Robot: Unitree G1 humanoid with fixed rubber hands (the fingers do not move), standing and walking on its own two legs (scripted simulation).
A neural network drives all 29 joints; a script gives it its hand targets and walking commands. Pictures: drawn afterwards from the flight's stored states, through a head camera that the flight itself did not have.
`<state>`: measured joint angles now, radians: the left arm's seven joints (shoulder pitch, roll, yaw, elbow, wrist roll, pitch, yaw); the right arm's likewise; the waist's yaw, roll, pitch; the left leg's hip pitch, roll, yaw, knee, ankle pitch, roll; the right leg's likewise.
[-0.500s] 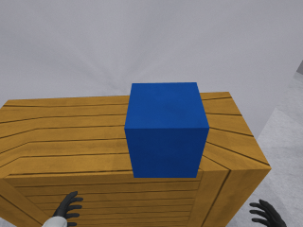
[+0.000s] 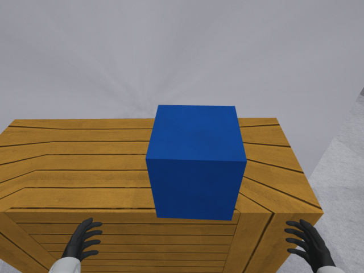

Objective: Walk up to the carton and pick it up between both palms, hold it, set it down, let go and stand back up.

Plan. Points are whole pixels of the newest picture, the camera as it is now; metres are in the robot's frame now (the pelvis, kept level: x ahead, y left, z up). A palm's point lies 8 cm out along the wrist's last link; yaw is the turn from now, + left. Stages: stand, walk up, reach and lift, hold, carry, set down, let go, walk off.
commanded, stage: reach and lift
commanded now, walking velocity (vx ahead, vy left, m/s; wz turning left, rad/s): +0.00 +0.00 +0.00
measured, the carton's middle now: (195, 163) +0.42 +0.00 +0.01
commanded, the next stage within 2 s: none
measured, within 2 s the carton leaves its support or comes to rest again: neither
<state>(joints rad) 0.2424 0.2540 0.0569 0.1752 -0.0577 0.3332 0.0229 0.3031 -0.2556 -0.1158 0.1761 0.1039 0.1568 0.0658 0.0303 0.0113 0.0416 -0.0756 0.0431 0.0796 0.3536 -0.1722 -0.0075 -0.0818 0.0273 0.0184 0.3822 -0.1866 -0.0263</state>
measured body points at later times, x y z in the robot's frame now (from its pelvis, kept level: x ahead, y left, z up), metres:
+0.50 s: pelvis +0.07 +0.01 +0.00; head +0.08 +0.03 +0.45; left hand +0.25 +0.23 +0.01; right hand +0.24 -0.21 +0.02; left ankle +0.03 +0.13 -0.74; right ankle +0.02 -0.10 -0.75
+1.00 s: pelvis +0.03 -0.01 +0.00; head +0.01 +0.01 +0.45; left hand +0.28 +0.23 +0.07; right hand +0.27 -0.22 +0.08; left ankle +0.03 +0.13 -0.75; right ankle +0.02 -0.10 -0.75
